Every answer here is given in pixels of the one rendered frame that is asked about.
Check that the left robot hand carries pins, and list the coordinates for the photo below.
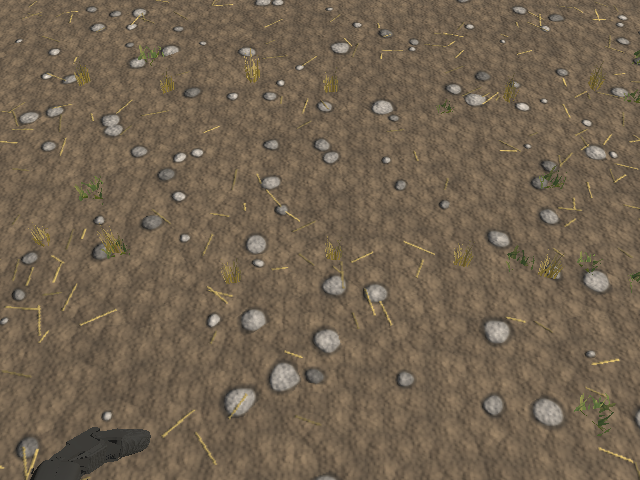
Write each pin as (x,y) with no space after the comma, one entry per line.
(88,451)

